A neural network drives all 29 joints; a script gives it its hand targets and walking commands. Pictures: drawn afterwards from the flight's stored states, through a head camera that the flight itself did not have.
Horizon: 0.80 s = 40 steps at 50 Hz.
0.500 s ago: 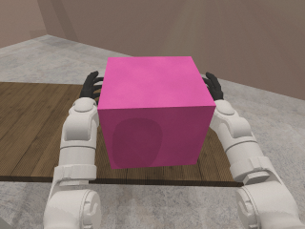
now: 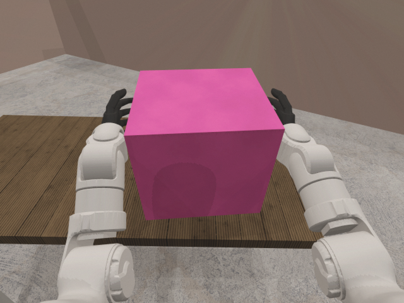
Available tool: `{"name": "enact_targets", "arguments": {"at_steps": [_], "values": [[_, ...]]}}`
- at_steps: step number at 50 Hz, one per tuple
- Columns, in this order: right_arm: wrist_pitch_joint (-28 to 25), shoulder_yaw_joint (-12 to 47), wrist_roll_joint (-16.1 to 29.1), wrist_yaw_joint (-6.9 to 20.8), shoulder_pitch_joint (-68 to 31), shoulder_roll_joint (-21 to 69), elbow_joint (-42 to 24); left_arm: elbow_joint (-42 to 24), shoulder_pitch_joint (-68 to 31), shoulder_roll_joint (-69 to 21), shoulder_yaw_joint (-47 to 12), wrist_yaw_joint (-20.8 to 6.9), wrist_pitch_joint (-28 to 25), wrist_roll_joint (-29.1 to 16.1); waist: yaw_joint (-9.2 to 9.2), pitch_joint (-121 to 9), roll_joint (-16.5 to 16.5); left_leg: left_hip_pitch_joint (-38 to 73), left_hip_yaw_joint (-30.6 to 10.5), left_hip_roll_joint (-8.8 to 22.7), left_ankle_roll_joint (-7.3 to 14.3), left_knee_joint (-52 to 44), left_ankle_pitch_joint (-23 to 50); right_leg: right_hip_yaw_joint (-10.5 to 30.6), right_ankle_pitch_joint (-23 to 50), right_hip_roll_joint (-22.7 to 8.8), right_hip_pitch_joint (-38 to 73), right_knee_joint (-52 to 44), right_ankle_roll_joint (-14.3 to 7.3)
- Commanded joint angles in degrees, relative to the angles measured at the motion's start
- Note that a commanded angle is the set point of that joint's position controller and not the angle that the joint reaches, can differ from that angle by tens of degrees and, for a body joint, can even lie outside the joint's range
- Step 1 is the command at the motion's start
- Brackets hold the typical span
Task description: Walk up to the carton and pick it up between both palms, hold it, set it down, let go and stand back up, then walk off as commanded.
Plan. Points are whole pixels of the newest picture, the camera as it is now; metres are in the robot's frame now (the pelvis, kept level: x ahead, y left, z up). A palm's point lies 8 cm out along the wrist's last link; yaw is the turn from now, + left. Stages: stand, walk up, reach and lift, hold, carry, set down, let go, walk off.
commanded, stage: reach and lift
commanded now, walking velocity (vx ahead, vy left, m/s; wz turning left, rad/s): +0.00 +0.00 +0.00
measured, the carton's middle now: (200, 141) +0.39 +0.00 +0.18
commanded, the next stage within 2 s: hold in 0.16 s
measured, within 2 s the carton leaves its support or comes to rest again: neither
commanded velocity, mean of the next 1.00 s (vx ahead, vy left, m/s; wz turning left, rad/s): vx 0.00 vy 0.00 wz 0.00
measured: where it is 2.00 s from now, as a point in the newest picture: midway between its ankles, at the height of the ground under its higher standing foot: outside the picture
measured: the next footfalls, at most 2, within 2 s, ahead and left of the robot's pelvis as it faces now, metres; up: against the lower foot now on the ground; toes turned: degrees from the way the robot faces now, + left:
none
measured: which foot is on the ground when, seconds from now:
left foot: down 0.00-1.00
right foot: down 0.00-1.00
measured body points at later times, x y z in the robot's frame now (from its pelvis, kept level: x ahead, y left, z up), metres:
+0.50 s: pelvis +0.00 +0.00 +0.00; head -0.06 +0.01 +0.44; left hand +0.39 +0.16 +0.24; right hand +0.39 -0.16 +0.24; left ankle +0.03 +0.13 -0.75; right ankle -0.01 -0.13 -0.75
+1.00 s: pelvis +0.01 +0.00 +0.00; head -0.06 +0.02 +0.44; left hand +0.40 +0.17 +0.24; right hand +0.40 -0.16 +0.25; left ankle +0.03 +0.13 -0.75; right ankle -0.01 -0.13 -0.75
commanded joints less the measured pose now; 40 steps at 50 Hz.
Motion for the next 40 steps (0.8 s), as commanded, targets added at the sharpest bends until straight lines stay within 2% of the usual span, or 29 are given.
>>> {"name": "enact_targets", "arguments": {"at_steps": [1, 3, 5, 6, 7, 8, 9, 10, 11, 12, 13, 14, 15, 16, 18, 20, 21, 22, 24, 25, 28, 30, 31, 32, 33, 34, 36, 37, 40], "values": [[-1.0, 17.9, 6.3, 5.1, -49.6, 40.0, -15.7, -6.2, -42.4, -34.2, -25.0, -8.9, -4.7, -8.4, 1.02, -23.3, 0.4, 13.6, 0.4, -4.5, 0.5, 0.3, 10.3, -0.2, 9.4, 4.3, -1.6, -2.0, 2.2], [-0.8, 18.0, 6.9, 5.3, -49.9, 40.7, -15.9, -7.0, -44.6, -34.7, -25.2, -8.8, -4.7, -9.0, 1.09, -24.1, 1.5, 13.7, 0.5, -4.4, 0.2, 0.0, 9.6, 0.1, 9.0, 4.4, -1.7, -1.9, 2.0], [-0.8, 17.8, 7.3, 4.8, -49.7, 39.8, -16.3, -7.5, -44.6, -34.6, -26.8, -8.9, -4.5, -10.2, 0.16, -26.4, 2.2, 15.6, 0.4, -4.4, -0.5, 0.9, 12.8, 0.2, 12.3, 4.4, -1.4, -1.8, 2.1], [-0.3, 18.8, 8.0, 4.5, -48.7, 39.7, -16.8, -8.1, -42.7, -34.5, -26.5, -8.6, -4.3, -9.7, 0.20, -26.1, 1.5, 15.1, 0.4, -4.6, -0.4, 1.5, 14.8, -0.1, 14.8, 4.8, -0.1, -1.5, 2.1], [0.1, 19.2, 8.2, 4.4, -48.1, 40.2, -15.9, -8.1, -43.5, -33.8, -25.9, -8.7, -4.3, -9.5, 0.29, -25.5, 2.5, 15.5, 0.2, -4.6, -0.5, 1.8, 15.0, 0.4, 15.8, 4.6, 0.0, -1.2, 2.0], [0.1, 19.9, 8.6, 4.1, -49.3, 40.2, -18.2, -8.3, -42.7, -33.9, -26.3, -8.9, -3.9, -9.3, 0.76, -28.0, 1.4, 15.6, 0.2, -4.8, -0.4, 1.6, 15.5, 0.2, 15.9, 5.2, 0.5, -1.1, 2.3], [0.9, 19.7, 8.7, 4.0, -46.5, 40.2, -16.0, -8.8, -42.6, -33.2, -26.0, -8.9, -3.8, -9.7, -0.05, -26.2, 1.5, 15.7, -0.2, -4.7, -0.3, 1.5, 15.6, 0.3, 16.3, 4.9, 0.9, -1.3, 2.5], [1.6, 18.5, 8.4, 3.9, -45.1, 38.8, -13.7, -8.8, -42.4, -32.9, -25.3, -9.2, -3.6, -8.7, -0.25, -23.4, 2.2, 15.5, 0.0, -4.5, -0.6, 1.0, 14.9, 0.1, 13.9, 5.0, -0.4, -1.6, 2.5], [1.1, 18.0, 8.6, 4.1, -47.1, 39.4, -16.9, -9.4, -43.5, -34.2, -27.2, -9.4, -3.4, -9.9, -0.45, -24.6, 2.2, 14.8, -0.3, -4.5, -0.7, 1.0, 14.2, 0.6, 13.8, 4.8, -0.3, -1.9, 2.3], [1.5, 18.6, 8.8, 4.1, -46.2, 40.0, -16.8, -11.5, -43.4, -34.7, -27.7, -9.0, -3.3, -9.9, -0.85, -25.4, 3.3, 15.4, -0.3, -4.7, -1.2, 1.5, 16.9, -0.1, 15.8, 5.2, 0.8, -1.3, 2.1], [2.0, 18.2, 9.3, 4.1, -46.2, 39.5, -15.2, -10.7, -43.7, -34.3, -26.4, -9.1, -2.9, -9.0, -0.37, -23.6, 3.7, 14.7, -0.3, -4.5, -1.1, 1.3, 15.8, -0.1, 14.6, 5.1, -0.4, -1.3, 2.3], [1.6, 18.7, 9.4, 4.2, -46.8, 39.3, -18.6, -12.8, -43.4, -35.2, -28.9, -9.1, -2.7, -10.3, -0.89, -25.9, 3.5, 15.9, -0.3, -4.3, -1.3, 1.8, 17.1, -0.2, 15.2, 5.2, 0.6, -1.1, 2.1], [1.8, 18.7, 9.7, 4.3, -48.3, 39.0, -18.9, -11.7, -43.8, -35.6, -28.7, -8.7, -2.6, -10.3, -0.64, -25.1, 4.2, 15.6, -0.5, -4.2, -1.6, 1.7, 16.7, -0.3, 13.9, 5.5, -0.7, -1.1, 1.8], [1.5, 19.3, 10.0, 4.1, -49.6, 39.9, -20.2, -11.5, -43.2, -35.4, -28.4, -8.9, -2.3, -10.1, -0.18, -26.5, 2.8, 15.7, -0.1, -4.5, -1.2, 2.2, 15.9, -0.2, 14.4, 5.0, 0.0, -1.2, 2.3], [2.8, 19.0, 9.7, 4.2, -47.7, 39.8, -17.6, -12.3, -44.3, -34.1, -27.6, -8.8, -2.3, -9.5, 0.11, -25.1, 2.0, 14.7, 0.0, -4.4, -0.7, 1.4, 13.9, 0.5, 13.1, 5.0, -0.3, -1.4, 2.2], [3.2, 18.5, 9.7, 4.3, -47.1, 40.3, -18.0, -13.9, -46.2, -34.9, -28.6, -8.8, -2.3, -10.4, -0.51, -24.9, 2.6, 14.8, -0.7, -4.1, -0.9, 1.2, 14.0, 0.4, 12.6, 5.0, -1.2, -1.1, 2.3], [2.7, 18.2, 9.5, 4.4, -49.4, 39.4, -19.1, -11.8, -45.0, -34.5, -28.6, -8.9, -1.9, -10.3, 0.38, -24.5, 2.9, 14.2, -0.1, -4.1, -1.0, 1.3, 12.6, 0.4, 11.2, 4.7, -2.3, -1.8, 2.2], [2.9, 18.3, 10.0, 4.5, -50.3, 39.7, -19.9, -12.0, -45.6, -36.1, -29.0, -8.8, -1.9, -11.4, -0.06, -25.0, 2.1, 13.8, -0.5, -4.1, -0.9, 1.4, 12.7, -0.1, 10.8, 5.2, -2.1, -1.5, 1.9], [3.6, 17.4, 9.3, 4.8, -50.4, 39.5, -15.6, -8.3, -46.5, -33.9, -26.0, -8.8, -1.4, -9.6, 0.23, -21.1, 1.4, 13.0, 0.1, -4.1, -0.5, 0.1, 8.5, 0.2, 7.1, 5.1, -3.1, -2.0, 1.9], [3.5, 16.8, 9.7, 5.1, -50.2, 39.8, -15.7, -9.0, -47.1, -34.0, -26.3, -8.9, -1.3, -10.0, 0.41, -22.2, 2.7, 12.5, 0.2, -4.1, -0.6, 0.1, 8.8, 0.7, 7.5, 4.6, -2.6, -1.9, 1.7], [3.9, 17.6, 10.3, 4.6, -51.0, 39.8, -17.1, -9.7, -46.5, -34.6, -26.7, -8.8, -1.5, -10.9, 0.29, -26.6, 2.6, 13.8, -0.2, -4.2, -0.5, 1.1, 12.0, 1.2, 11.4, 5.0, -0.8, -1.4, 1.8], [4.0, 18.3, 9.9, 4.4, -52.1, 40.1, -17.3, -7.7, -45.6, -33.6, -25.6, -8.8, -1.3, -9.7, 0.82, -25.8, 1.4, 13.1, -0.1, -4.6, -0.1, 0.7, 9.9, 0.8, 9.8, 4.8, -1.3, -1.6, 2.2], [4.7, 17.4, 9.5, 4.4, -49.0, 39.9, -14.5, -7.8, -46.5, -33.4, -25.4, -8.8, -1.4, -9.9, 0.31, -23.6, 2.7, 12.3, -0.2, -4.5, -0.4, 0.4, 9.4, 1.2, 10.2, 4.4, -1.5, -1.6, 2.3], [4.9, 16.3, 9.0, 4.6, -49.7, 39.5, -13.2, -7.5, -47.0, -33.2, -25.2, -9.3, -1.2, -9.5, 0.10, -22.1, 1.9, 11.5, -0.2, -4.0, -0.3, 0.0, 7.9, 1.2, 7.6, 4.4, -2.5, -2.0, 2.3], [4.8, 16.3, 9.1, 4.9, -50.1, 39.3, -12.3, -5.7, -46.1, -32.8, -23.5, -9.3, -0.9, -8.6, 0.79, -21.7, 2.2, 11.9, 0.0, -4.2, 0.0, -0.6, 7.5, 1.0, 6.7, 4.5, -2.0, -2.2, 2.1], [4.9, 15.1, 8.6, 5.2, -50.4, 39.6, -9.7, -6.5, -49.8, -33.8, -24.6, -9.4, -1.4, -9.2, 0.05, -21.7, 3.5, 11.0, 0.1, -3.9, -0.4, -1.0, 5.4, 1.1, 4.1, 4.4, -3.1, -2.4, 1.7], [4.1, 15.3, 9.1, 5.3, -53.0, 39.7, -12.7, -4.5, -48.7, -33.7, -24.1, -9.3, -1.7, -10.1, 1.24, -23.7, 1.5, 10.4, -0.2, -4.0, 0.2, -0.4, 6.7, 1.4, 6.4, 4.4, -2.8, -1.9, 2.1], [3.7, 16.8, 10.0, 5.0, -53.6, 41.1, -15.8, -7.1, -48.6, -34.4, -24.8, -9.0, -2.0, -11.0, 1.32, -26.6, 1.0, 12.0, -0.3, -4.3, 0.3, 0.8, 10.3, 1.0, 10.2, 4.4, -0.9, -1.2, 2.3], [4.4, 18.7, 11.7, 4.1, -51.7, 41.5, -16.6, -7.4, -47.3, -32.9, -24.2, -9.0, -1.9, -11.1, 1.55, -28.0, 1.1, 13.1, -0.3, -4.9, -0.2, 1.7, 13.7, 1.7, 17.0, 4.7, 1.4, -0.7, 2.8]]}}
